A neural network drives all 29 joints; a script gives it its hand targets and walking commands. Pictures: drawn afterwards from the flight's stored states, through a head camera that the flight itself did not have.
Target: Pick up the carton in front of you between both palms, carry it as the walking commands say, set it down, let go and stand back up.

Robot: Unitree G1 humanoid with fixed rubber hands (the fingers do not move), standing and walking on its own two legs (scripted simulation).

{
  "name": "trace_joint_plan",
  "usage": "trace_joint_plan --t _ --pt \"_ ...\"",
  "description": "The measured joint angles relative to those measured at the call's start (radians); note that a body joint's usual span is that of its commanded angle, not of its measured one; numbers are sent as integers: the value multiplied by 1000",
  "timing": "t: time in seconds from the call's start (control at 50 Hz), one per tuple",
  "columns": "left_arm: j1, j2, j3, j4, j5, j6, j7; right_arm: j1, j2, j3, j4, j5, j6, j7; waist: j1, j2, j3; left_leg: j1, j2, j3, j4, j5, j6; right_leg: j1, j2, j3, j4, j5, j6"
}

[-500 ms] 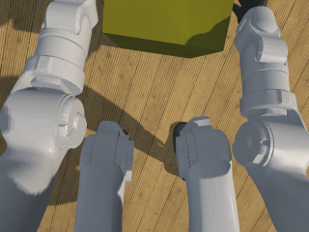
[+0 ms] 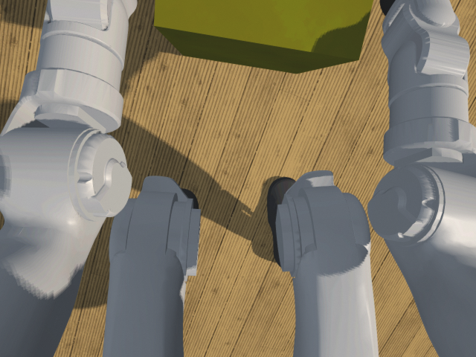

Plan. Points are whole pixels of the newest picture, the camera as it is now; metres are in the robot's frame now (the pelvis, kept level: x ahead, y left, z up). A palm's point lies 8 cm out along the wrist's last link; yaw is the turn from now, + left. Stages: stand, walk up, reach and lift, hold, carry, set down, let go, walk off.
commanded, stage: set down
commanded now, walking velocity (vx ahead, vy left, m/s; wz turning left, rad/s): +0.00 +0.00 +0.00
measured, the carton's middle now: out of the picture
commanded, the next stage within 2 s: let go in 1.44 s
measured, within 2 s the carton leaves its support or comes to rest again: neither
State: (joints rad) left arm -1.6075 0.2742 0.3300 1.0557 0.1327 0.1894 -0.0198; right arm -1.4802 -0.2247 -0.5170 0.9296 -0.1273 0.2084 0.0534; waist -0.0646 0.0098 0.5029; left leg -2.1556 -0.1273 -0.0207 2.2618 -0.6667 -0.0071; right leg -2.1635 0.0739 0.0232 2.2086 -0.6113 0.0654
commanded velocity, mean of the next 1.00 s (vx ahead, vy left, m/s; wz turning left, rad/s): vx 0.00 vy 0.00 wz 0.00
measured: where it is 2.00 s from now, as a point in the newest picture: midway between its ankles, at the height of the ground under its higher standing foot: (232, 244)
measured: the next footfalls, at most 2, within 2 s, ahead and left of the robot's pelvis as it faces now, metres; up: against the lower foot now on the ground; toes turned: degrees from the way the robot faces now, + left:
none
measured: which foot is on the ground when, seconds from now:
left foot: down 0.00-1.00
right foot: down 0.00-1.00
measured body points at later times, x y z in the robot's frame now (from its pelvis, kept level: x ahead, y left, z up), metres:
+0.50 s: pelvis +0.00 -0.01 -0.01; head +0.38 -0.01 +0.22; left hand +0.61 +0.15 -0.16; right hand +0.57 -0.23 -0.17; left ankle +0.09 +0.10 -0.34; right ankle +0.11 -0.12 -0.34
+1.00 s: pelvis +0.00 -0.01 +0.11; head +0.36 -0.01 +0.39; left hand +0.62 +0.15 +0.00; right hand +0.57 -0.24 +0.00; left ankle +0.09 +0.10 -0.34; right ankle +0.11 -0.12 -0.34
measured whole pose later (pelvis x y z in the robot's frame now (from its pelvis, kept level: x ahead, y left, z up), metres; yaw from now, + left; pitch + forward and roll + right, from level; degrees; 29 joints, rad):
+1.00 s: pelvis +0.00 -0.01 +0.11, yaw +0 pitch +46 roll -1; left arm -1.50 0.42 0.15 1.04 -0.07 0.23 0.06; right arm -1.37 -0.30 -0.31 0.91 0.10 0.22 -0.11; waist -0.08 0.02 0.09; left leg -2.07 -0.07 -0.02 1.81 -0.55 0.00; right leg -2.09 0.04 0.00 1.77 -0.49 0.02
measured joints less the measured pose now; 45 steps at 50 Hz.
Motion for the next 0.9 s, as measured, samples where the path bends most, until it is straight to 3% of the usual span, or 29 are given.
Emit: trace_joint_plan --t 0.14,0.2,0.3,0.38,0.46,0.64,0.78,0.9 --pt "-4 10 -24 5 -5 -25 2 -14 -8 0 32 5 -40 -8 0 -9 19 7 6 0 13 -15 -1 5 -1 -3 13 -13 0" --pt "6 33 -80 47 -24 -36 23 -15 -18 34 91 18 -70 -41 0 -10 18 4 9 -3 17 -21 -4 1 -5 -9 17 -18 -3" --pt "36 122 -207 80 -182 -69 90 -13 -81 145 167 153 -125 -127 -1 -11 17 -12 27 1 24 -24 -2 -18 -27 -27 25 -17 -25" --pt "21 193 -312 82 -313 -80 98 -27 -138 240 178 268 -137 -148 -4 -9 13 -29 44 11 35 -16 6 -38 -48 -40 39 -8 -46" --pt "-5 216 -358 80 -370 -69 95 -36 -156 294 161 329 -121 -157 -8 -7 -12 -42 49 13 33 -2 7 -52 -53 -43 39 6 -54" --pt "14 178 -293 41 -314 1 112 -2 -109 309 61 326 -44 -197 -17 1 -155 -10 64 17 -92 33 12 -26 -39 -30 -84 46 -51" --pt "37 148 -205 97 -228 7 91 34 -77 241 85 250 -30 -182 -18 7 -314 13 66 12 -248 70 11 -2 -36 -23 -238 80 -49" --pt "65 145 -179 59 -202 17 82 67 -73 209 43 223 -17 -169 -17 7 -378 42 62 5 -356 98 9 31 -37 -21 -345 103 -49"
